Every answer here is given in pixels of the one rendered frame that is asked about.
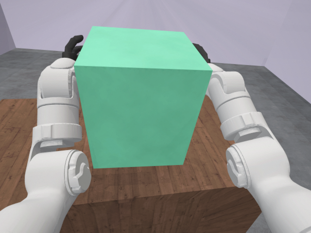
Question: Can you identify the robot right forearm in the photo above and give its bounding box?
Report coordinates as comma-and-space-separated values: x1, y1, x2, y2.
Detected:
205, 63, 290, 174

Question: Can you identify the robot right upper arm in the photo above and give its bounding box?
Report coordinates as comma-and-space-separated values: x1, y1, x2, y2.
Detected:
226, 136, 311, 233

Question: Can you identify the right robot hand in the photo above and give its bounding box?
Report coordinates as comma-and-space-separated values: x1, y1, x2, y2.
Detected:
193, 43, 210, 63

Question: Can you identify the pedestal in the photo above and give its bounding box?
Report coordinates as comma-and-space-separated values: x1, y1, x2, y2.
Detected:
0, 95, 262, 233

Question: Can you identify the robot left forearm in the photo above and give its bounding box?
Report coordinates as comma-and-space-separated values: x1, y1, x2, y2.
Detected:
25, 58, 82, 189

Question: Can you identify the carton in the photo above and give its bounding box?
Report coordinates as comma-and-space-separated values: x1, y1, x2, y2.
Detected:
74, 26, 213, 168

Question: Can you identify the robot left upper arm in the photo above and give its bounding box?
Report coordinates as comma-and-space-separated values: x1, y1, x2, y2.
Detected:
0, 150, 91, 233

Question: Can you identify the left robot hand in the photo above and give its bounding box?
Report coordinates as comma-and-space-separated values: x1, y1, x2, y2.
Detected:
62, 35, 84, 61

